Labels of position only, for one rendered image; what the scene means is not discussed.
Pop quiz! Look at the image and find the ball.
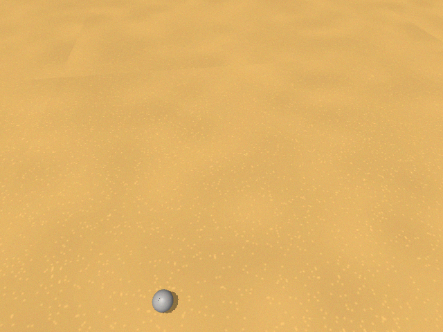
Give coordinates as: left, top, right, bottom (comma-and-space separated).
152, 289, 174, 313

